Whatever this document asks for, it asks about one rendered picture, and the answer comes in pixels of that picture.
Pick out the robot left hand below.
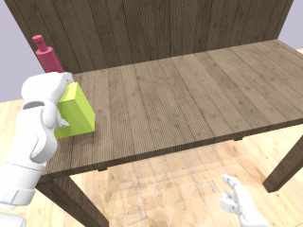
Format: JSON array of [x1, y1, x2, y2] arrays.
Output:
[[21, 72, 74, 129]]

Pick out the robot left upper arm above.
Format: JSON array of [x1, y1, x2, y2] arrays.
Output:
[[0, 212, 27, 227]]

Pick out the table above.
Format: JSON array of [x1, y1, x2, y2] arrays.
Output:
[[4, 0, 303, 227]]

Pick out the right robot forearm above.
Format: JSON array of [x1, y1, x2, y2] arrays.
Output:
[[238, 205, 268, 227]]

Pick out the robot right hand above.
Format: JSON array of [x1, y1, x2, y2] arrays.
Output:
[[219, 174, 255, 216]]

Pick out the sponge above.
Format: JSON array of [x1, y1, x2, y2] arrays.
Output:
[[53, 82, 96, 139]]

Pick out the left robot forearm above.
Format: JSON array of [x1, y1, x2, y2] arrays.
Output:
[[0, 97, 58, 210]]

